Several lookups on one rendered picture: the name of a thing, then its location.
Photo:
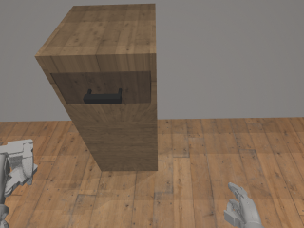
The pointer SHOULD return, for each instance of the robot left hand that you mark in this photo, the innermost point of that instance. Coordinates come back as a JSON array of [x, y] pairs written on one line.
[[17, 155]]

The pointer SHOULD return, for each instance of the robot left forearm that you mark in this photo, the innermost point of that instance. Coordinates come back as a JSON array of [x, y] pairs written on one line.
[[4, 210]]

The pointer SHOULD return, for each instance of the cabinet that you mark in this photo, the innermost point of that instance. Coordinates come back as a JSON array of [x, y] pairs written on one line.
[[109, 38]]

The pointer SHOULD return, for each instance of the handle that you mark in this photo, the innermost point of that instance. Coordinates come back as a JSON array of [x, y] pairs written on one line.
[[103, 99]]

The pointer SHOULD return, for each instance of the drawer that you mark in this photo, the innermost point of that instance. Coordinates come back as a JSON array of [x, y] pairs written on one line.
[[135, 85]]

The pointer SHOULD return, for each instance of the robot right hand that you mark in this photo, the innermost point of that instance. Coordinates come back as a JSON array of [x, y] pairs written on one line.
[[245, 210]]

